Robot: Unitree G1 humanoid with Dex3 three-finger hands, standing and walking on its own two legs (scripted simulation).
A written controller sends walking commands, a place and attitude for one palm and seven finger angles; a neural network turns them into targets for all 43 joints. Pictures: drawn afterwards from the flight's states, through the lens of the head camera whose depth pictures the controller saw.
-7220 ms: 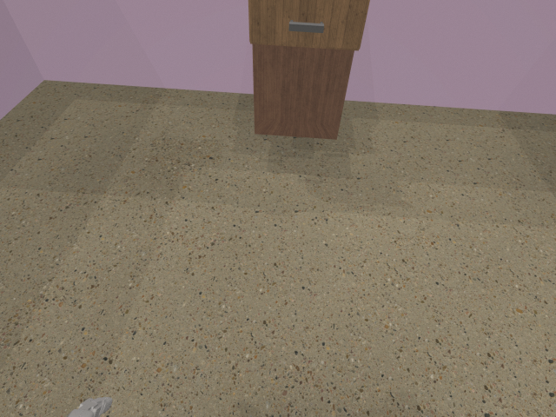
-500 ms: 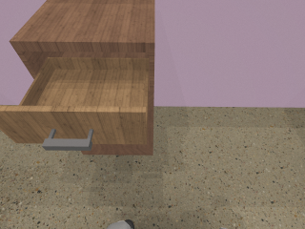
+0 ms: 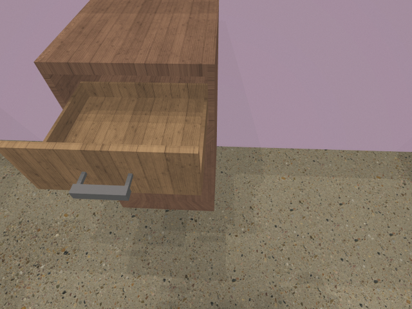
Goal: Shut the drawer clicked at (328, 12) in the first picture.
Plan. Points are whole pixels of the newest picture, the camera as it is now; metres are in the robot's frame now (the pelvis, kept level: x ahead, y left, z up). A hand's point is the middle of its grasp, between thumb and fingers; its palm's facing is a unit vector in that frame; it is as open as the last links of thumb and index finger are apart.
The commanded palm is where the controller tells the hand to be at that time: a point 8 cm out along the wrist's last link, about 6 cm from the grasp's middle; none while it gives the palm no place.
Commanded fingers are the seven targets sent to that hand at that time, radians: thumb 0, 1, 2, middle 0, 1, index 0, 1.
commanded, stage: come to a stop and stand still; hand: left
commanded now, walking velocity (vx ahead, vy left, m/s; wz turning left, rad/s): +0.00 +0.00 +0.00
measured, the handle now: (103, 184) +0.37 +0.29 -0.03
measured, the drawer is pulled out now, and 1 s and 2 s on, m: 0.28 0.28 0.28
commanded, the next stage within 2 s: look again from close up in 0.58 s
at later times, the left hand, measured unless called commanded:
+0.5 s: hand out of the picture +0.02 +0.24 -0.19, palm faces +0.01 -0.98 -0.19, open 7.4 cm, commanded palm none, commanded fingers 0.00 0.90 0.90 -0.20 -0.30 -0.20 -0.30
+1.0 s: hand out of the picture +0.02 +0.22 -0.18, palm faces +0.00 -0.97 -0.26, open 7.4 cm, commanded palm none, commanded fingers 0.00 0.90 0.90 -0.20 -0.30 -0.20 -0.30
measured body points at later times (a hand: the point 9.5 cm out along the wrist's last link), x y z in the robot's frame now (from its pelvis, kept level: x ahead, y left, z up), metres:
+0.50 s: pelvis +0.00 +0.06 +0.00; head +0.01 +0.07 +0.45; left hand +0.02 +0.29 -0.17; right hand +0.02 -0.17 -0.16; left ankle -0.01 +0.14 -0.75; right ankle -0.03 -0.10 -0.75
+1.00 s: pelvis -0.01 +0.03 -0.01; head -0.02 +0.02 +0.44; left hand +0.02 +0.27 -0.16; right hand +0.03 -0.21 -0.17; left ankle -0.01 +0.14 -0.75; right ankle -0.03 -0.10 -0.75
